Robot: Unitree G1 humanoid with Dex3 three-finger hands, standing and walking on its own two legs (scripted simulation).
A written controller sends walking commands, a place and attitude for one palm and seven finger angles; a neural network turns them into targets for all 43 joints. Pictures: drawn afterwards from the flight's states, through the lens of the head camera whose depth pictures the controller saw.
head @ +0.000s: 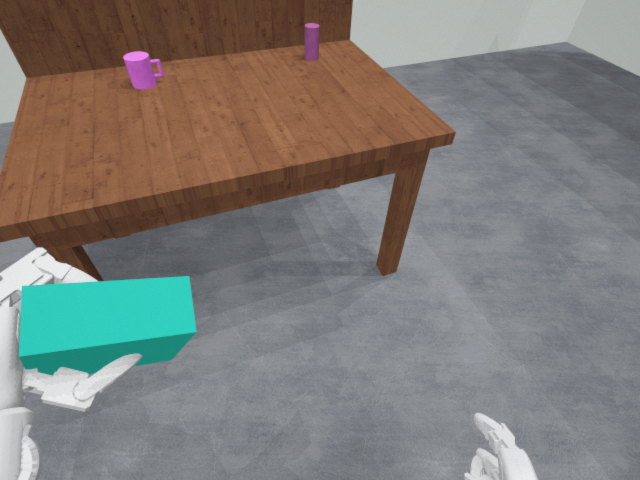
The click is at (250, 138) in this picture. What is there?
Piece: table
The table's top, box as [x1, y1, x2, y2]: [0, 40, 455, 241]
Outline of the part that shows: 455,132 350,40 319,43 319,58 315,61 308,61 304,58 304,45 161,62 164,75 162,77 156,78 157,83 153,87 148,89 134,88 131,84 125,66 26,78 0,173 0,241 450,144 452,142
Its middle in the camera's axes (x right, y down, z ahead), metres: -0.29 -0.39 +1.18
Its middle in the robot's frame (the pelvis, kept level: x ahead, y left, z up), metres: +1.12 +0.35 -0.12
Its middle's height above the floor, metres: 0.65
